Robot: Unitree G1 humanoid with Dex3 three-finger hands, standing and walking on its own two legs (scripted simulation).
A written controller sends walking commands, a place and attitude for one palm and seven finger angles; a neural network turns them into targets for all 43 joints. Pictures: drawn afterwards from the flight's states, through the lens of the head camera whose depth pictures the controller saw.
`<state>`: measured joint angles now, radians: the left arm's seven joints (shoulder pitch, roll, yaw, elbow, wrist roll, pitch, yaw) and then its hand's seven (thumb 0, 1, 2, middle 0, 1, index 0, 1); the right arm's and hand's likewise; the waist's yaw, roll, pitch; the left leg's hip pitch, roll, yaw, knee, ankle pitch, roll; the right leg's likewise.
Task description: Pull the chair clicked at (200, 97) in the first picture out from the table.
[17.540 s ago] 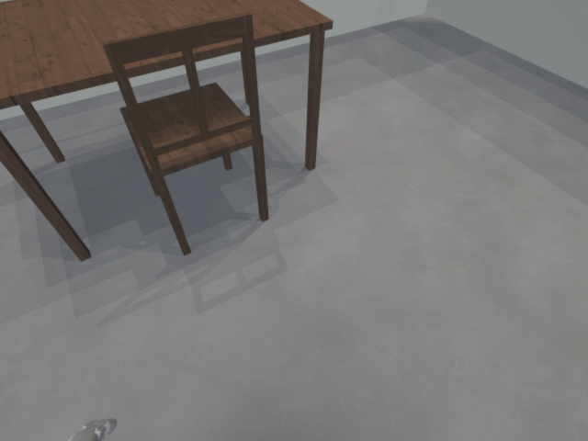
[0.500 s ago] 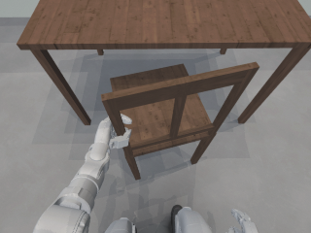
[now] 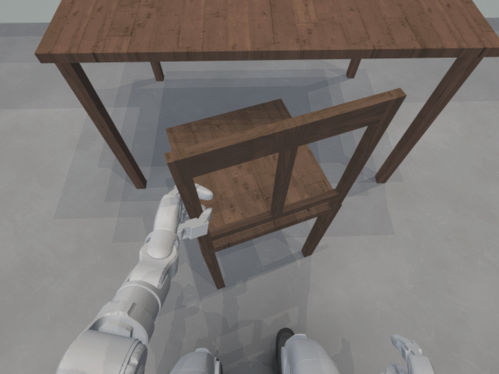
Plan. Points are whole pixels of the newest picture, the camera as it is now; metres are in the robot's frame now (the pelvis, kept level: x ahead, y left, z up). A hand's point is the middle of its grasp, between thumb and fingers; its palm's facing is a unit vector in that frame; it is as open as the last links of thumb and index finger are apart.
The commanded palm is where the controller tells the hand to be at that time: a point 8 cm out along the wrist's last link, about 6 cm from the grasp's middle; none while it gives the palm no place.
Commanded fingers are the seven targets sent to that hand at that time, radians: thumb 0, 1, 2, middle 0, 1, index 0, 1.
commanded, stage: step backward, pulling the chair out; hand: left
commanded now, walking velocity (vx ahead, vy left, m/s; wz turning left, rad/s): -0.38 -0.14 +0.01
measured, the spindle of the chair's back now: (281, 184) +0.45 -0.08 -0.08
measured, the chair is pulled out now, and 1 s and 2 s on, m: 0.22 0.42 0.65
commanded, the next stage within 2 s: stop walking, hand still on the chair in 1.28 s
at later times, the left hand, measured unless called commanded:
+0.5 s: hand (198, 272) +0.27 +0.08 -0.06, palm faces -0.09 -0.98 -0.18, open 5.6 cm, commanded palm +0.26 +0.14 -0.05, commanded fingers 0.00 0.90 0.90 -0.50 -1.45 -0.50 -1.45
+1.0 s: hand (193, 365) +0.14 +0.08 -0.05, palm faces -0.13 -0.97 -0.19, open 5.6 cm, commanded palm +0.13 +0.14 -0.05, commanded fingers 0.00 0.90 0.90 -0.50 -1.45 -0.50 -1.45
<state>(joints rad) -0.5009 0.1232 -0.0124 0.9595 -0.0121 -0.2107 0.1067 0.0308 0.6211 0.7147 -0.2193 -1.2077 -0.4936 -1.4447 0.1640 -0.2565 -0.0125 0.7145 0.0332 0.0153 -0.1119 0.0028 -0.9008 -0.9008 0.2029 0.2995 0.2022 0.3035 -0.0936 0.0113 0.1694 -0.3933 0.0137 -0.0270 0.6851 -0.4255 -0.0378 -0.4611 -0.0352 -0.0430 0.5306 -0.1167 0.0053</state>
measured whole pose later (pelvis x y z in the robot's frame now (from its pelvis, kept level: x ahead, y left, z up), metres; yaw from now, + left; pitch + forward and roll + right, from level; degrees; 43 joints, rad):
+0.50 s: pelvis -0.09 -0.01 +0.00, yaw +0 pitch +3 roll +0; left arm -0.49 0.13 0.01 0.94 -0.01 -0.19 0.10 0.01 0.62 0.71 -0.19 -1.19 -0.49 -1.44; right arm 0.15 -0.27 -0.01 0.71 0.03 0.02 -0.11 0.00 -0.90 -0.90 0.20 0.30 0.20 0.30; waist -0.09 0.03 0.18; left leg -0.35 0.02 -0.04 0.65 -0.38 -0.05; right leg -0.42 -0.03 -0.04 0.53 -0.16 0.00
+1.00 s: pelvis -0.22 +0.00 +0.00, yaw +1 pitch +2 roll +1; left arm -0.50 0.13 -0.05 0.94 -0.01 -0.17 0.09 0.02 0.64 0.76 -0.15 -1.18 -0.47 -1.42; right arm 0.17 -0.25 0.00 0.71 0.03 0.01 -0.12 0.00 -0.90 -0.90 0.20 0.30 0.20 0.30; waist -0.08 0.00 0.17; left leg -0.31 0.01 0.00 0.56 -0.27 -0.02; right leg -0.45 -0.05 -0.04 0.52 -0.11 0.01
